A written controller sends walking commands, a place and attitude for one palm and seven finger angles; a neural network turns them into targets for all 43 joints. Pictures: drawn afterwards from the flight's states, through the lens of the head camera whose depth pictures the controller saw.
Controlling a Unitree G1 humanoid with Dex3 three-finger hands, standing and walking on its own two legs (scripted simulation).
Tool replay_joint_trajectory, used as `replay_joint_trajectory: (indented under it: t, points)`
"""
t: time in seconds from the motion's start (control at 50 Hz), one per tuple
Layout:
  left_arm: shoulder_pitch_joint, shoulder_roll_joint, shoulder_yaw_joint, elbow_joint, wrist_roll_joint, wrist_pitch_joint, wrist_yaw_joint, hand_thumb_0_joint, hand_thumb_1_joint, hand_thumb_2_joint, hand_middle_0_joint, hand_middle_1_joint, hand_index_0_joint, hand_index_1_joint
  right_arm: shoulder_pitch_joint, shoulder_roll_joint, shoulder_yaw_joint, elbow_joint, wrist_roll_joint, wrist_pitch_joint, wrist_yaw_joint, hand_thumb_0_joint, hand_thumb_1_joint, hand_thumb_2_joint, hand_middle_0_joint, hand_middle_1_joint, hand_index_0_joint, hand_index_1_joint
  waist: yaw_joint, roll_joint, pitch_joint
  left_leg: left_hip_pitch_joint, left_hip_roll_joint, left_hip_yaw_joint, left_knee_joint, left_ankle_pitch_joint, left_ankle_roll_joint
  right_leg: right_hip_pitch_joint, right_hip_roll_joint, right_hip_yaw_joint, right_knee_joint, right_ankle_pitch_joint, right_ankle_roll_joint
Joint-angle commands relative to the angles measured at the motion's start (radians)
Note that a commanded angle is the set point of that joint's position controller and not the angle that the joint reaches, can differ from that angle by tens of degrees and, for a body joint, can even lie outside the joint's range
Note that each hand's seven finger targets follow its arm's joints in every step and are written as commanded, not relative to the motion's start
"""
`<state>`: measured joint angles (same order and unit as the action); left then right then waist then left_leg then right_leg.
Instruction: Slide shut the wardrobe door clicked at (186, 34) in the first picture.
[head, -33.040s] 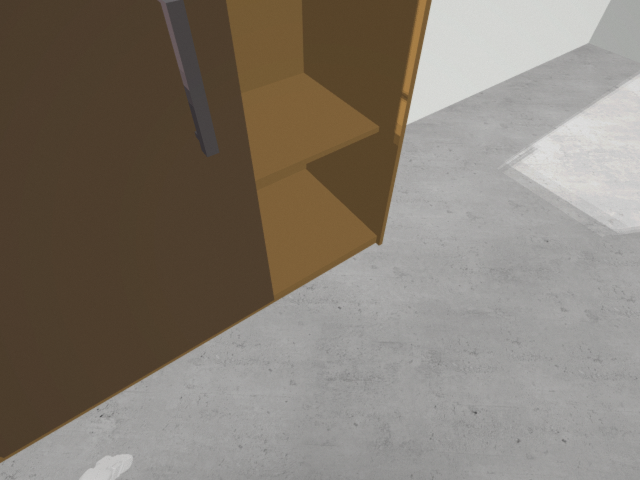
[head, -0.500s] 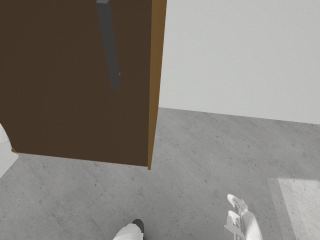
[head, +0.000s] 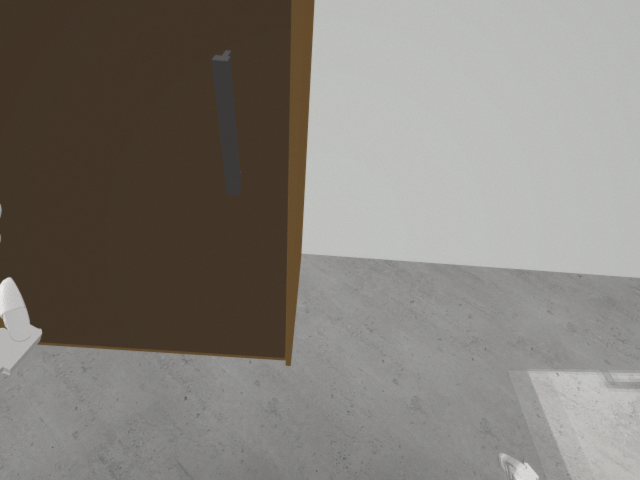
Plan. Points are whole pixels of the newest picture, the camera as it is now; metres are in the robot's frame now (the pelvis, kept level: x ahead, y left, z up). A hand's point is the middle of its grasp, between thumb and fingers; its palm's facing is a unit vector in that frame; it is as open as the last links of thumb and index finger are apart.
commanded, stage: stop stepping back and stand still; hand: left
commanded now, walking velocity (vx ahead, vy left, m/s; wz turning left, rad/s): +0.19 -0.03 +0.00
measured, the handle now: (230, 127) +0.68 +0.24 +0.13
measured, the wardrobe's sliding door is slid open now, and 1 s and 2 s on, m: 0.00 0.00 0.00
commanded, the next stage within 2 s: let the arm hang, fingers relaxed in 0.74 s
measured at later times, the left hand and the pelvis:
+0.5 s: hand out of the picture +0.12 +0.29 +0.16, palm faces +0.55 -0.73 -0.39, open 7.4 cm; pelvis -0.05 +0.00 +0.00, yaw +4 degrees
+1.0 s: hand out of the picture +0.11 +0.29 -0.07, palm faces +0.22 -0.89 -0.40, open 7.4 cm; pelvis -0.05 +0.04 -0.02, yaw +6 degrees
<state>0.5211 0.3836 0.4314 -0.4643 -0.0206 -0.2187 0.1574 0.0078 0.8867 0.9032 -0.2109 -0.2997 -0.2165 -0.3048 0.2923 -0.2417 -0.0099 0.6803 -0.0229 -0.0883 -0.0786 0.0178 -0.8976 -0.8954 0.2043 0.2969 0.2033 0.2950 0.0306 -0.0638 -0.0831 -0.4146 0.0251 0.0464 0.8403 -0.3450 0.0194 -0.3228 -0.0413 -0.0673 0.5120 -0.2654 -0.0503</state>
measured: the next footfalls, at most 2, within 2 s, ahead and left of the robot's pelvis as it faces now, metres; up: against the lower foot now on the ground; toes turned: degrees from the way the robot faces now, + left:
left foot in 0.06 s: +0.04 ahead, +0.14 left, +0.00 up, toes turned +4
left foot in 0.54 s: -0.01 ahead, +0.13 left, +0.00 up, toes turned +7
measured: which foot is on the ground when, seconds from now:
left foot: up 0.00-0.04, down 0.06-0.28, up 0.30-0.52, down 0.54-1.00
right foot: down 0.00-1.00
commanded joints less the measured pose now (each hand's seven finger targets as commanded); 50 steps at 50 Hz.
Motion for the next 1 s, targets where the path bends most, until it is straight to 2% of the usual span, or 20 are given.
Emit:
replay_joint_trajectory:
  t: [0.0,0.04,0.06,0.08,0.22,0.24,0.26,0.3,0.34,0.38,0.48,0.54,0.64,0.7,0.74,0.8,0.82,0.86,0.9,0.98]
  points:
    - [-0.262,0.148,0.002,-0.105,0.009,-0.027,0.026,0.000,0.900,0.900,-0.200,-0.300,-0.200,-0.300,-0.102,-0.098,-0.036,-0.157,0.008,-0.089,-0.040,0.000,-0.900,-0.900,0.200,0.300,0.200,0.300,-0.060,0.030,0.037,0.246,-0.013,0.047,-0.343,-0.095,0.025,-0.143,-0.136,0.147,-0.116,-0.443,-0.041]
    - [-0.264,0.142,-0.002,-0.175,0.008,-0.034,0.027,0.000,0.900,0.900,-0.200,-0.300,-0.200,-0.300,-0.108,-0.137,-0.043,-0.188,0.013,-0.096,-0.037,0.000,-0.900,-0.900,0.200,0.300,0.200,0.300,-0.063,0.388,0.076,0.239,0.224,-0.394,-0.620,-0.389,0.144,-0.262,0.058,0.005,0.337,-0.299,0.045]
    - [-0.295,0.174,0.030,-0.226,0.023,-0.043,0.029,0.000,0.900,0.900,-0.200,-0.300,-0.200,-0.300,-0.117,-0.117,-0.036,-0.194,0.011,-0.099,-0.025,0.000,-0.900,-0.900,0.200,0.300,0.200,0.300,-0.068,0.415,0.134,0.137,0.335,-0.555,-0.724,-0.392,0.214,-0.308,0.079,0.019,0.555,-0.248,0.053]
    - [-0.229,0.216,0.084,-0.182,0.032,-0.051,0.023,0.000,0.900,0.900,-0.200,-0.300,-0.200,-0.300,-0.127,-0.098,-0.041,-0.183,0.010,-0.104,-0.015,0.000,-0.900,-0.900,0.200,0.300,0.200,0.300,-0.052,0.249,0.128,0.113,0.333,-0.513,-0.710,-0.321,0.226,-0.311,0.037,0.061,0.652,-0.174,0.049]
    - [-0.008,0.207,0.117,-0.195,0.022,-0.036,0.018,0.000,0.900,0.900,-0.200,-0.300,-0.200,-0.300,-0.162,-0.087,-0.035,-0.202,0.002,-0.062,0.013,0.000,-0.900,-0.900,0.200,0.300,0.200,0.300,0.003,0.252,0.066,-0.333,0.139,-0.100,-0.410,-0.398,0.057,0.387,0.060,-0.021,0.085,-0.216,0.007]
    - [-0.010,0.208,0.111,-0.155,0.025,-0.024,0.015,0.000,0.900,0.900,-0.200,-0.300,-0.200,-0.300,-0.161,-0.075,-0.038,-0.204,0.003,-0.049,0.012,0.000,-0.900,-0.900,0.200,0.300,0.200,0.300,0.007,0.022,0.100,-0.365,0.030,-0.008,-0.098,-0.334,0.026,0.314,-0.050,0.189,-0.119,-0.365,-0.051]
    - [-0.054,0.226,0.123,-0.147,0.013,-0.013,0.009,0.000,0.900,0.900,-0.200,-0.300,-0.200,-0.300,-0.172,-0.072,-0.052,-0.212,0.018,-0.044,0.014,0.000,-0.900,-0.900,0.200,0.300,0.200,0.300,-0.001,-0.267,0.099,-0.375,-0.045,0.005,0.272,-0.241,0.000,0.165,-0.301,0.656,-0.364,-0.596,-0.156]
    - [-0.206,0.320,0.190,-0.214,-0.007,-0.060,-0.006,0.000,0.900,0.900,-0.200,-0.300,-0.200,-0.300,-0.131,-0.085,-0.044,-0.168,0.001,-0.065,0.011,0.000,-0.900,-0.900,0.200,0.300,0.200,0.300,-0.065,-0.106,0.095,-0.263,0.033,-0.066,0.409,-0.032,-0.030,0.042,-0.323,0.560,-0.350,-0.229,-0.179]
    - [-0.208,0.242,0.132,-0.163,0.002,-0.048,-0.007,0.000,0.900,0.900,-0.200,-0.300,-0.200,-0.300,-0.124,-0.064,-0.033,-0.151,0.010,-0.070,0.010,0.000,-0.900,-0.900,0.200,0.300,0.200,0.300,-0.055,-0.037,0.027,-0.127,0.032,-0.052,0.305,-0.003,-0.018,-0.051,-0.263,0.478,-0.354,-0.494,-0.132]
    - [-0.132,0.174,0.078,-0.100,-0.004,-0.042,-0.013,0.000,0.900,0.900,-0.200,-0.300,-0.200,-0.300,-0.123,-0.065,-0.025,-0.146,0.007,-0.069,-0.005,0.000,-0.900,-0.900,0.200,0.300,0.200,0.300,-0.052,-0.035,0.078,0.006,0.042,-0.007,0.123,0.027,-0.007,-0.161,-0.226,0.300,-0.342,-0.441,-0.100]
    - [-0.174,0.167,0.037,-0.190,0.007,-0.054,0.012,0.000,0.900,0.900,-0.200,-0.300,-0.200,-0.300,-0.122,-0.075,-0.018,-0.161,-0.004,-0.112,-0.030,0.000,-0.900,-0.900,0.200,0.300,0.200,0.300,-0.042,0.006,0.025,0.268,-0.003,0.045,-0.382,-0.024,0.025,-0.090,-0.146,0.172,-0.160,-0.357,-0.046]
    - [-0.193,0.202,0.075,-0.274,0.016,-0.077,0.028,0.000,0.900,0.900,-0.200,-0.300,-0.200,-0.300,-0.126,-0.100,-0.027,-0.198,0.005,-0.114,-0.021,0.000,-0.900,-0.900,0.200,0.300,0.200,0.300,-0.032,0.354,0.048,0.255,0.298,-0.397,-0.621,-0.039,0.147,-0.166,0.030,0.015,0.272,-0.164,0.049]
    - [-0.055,0.229,0.142,-0.251,0.017,-0.063,0.018,0.000,0.900,0.900,-0.200,-0.300,-0.200,-0.300,-0.142,-0.086,-0.028,-0.196,0.020,-0.105,0.008,0.000,-0.900,-0.900,0.200,0.300,0.200,0.300,-0.021,0.275,0.056,0.010,0.158,-0.105,-0.449,0.071,0.075,0.160,0.016,0.027,-0.007,0.010,0.054]
    - [-0.022,0.220,0.141,-0.166,-0.003,-0.058,0.010,0.000,0.900,0.900,-0.200,-0.300,-0.200,-0.300,-0.141,-0.073,-0.034,-0.209,0.019,-0.082,0.020,0.000,-0.900,-0.900,0.200,0.300,0.200,0.300,-0.044,-0.036,0.058,-0.028,0.001,-0.004,-0.191,-0.034,-0.003,0.114,-0.169,0.357,-0.221,-0.008,-0.039]
    - [-0.028,0.181,0.110,-0.111,-0.013,-0.038,0.004,0.000,0.900,0.900,-0.200,-0.300,-0.200,-0.300,-0.127,-0.077,-0.046,-0.195,0.029,-0.071,0.020,0.000,-0.900,-0.900,0.200,0.300,0.200,0.300,-0.035,-0.102,0.073,0.026,-0.006,-0.021,-0.063,-0.061,-0.011,0.008,-0.232,0.444,-0.328,-0.263,-0.076]
    - [-0.040,0.178,0.102,-0.122,-0.011,-0.041,0.006,0.000,0.900,0.900,-0.200,-0.300,-0.200,-0.300,-0.132,-0.067,-0.025,-0.192,0.027,-0.065,0.015,0.000,-0.900,-0.900,0.200,0.300,0.200,0.300,-0.042,-0.063,0.033,0.115,0.024,-0.042,-0.244,0.034,0.003,0.043,-0.198,0.296,-0.217,-0.061,-0.068]
    - [-0.143,0.016,-0.284,0.568,0.088,0.126,-0.130,0.000,0.900,0.900,-0.200,-0.300,-0.200,-0.300,-0.104,-0.221,-0.069,0.066,0.015,-0.081,0.110,0.000,-0.900,-0.900,0.200,0.300,0.200,0.300,-0.109,0.026,0.039,0.067,0.066,-0.111,-0.176,0.246,0.009,-0.013,-0.197,0.129,0.050,0.398,-0.040]
    - [-0.070,-0.069,-0.301,0.582,0.058,0.214,-0.156,0.000,0.900,0.900,-0.200,-0.300,-0.200,-0.300,-0.074,-0.165,-0.057,0.013,0.020,-0.016,0.087,0.000,-0.900,-0.900,0.200,0.300,0.200,0.300,-0.059,0.157,-0.015,0.088,0.153,-0.210,-0.325,0.488,0.051,-0.010,-0.038,0.065,0.161,0.152,0.049]
    - [-0.146,-0.082,-0.324,0.653,0.051,0.223,-0.153,0.000,0.900,0.900,-0.200,-0.300,-0.200,-0.300,-0.131,-0.150,-0.034,0.003,0.001,0.010,0.078,0.000,-0.900,-0.900,0.200,0.300,0.200,0.300,-0.034,0.088,-0.004,-0.002,0.203,-0.280,-0.378,0.478,0.110,0.003,0.010,0.060,0.231,-0.077,0.052]
    - [-0.207,-0.020,-0.334,0.887,0.052,0.222,-0.149,0.000,0.900,0.900,-0.200,-0.300,-0.200,-0.300,-0.141,-0.190,-0.027,0.039,-0.010,0.027,0.063,0.000,-0.900,-0.900,0.200,0.300,0.200,0.300,-0.004,-0.031,-0.021,0.036,0.150,-0.232,-0.360,0.634,0.088,0.154,-0.016,0.100,0.113,0.193,0.038]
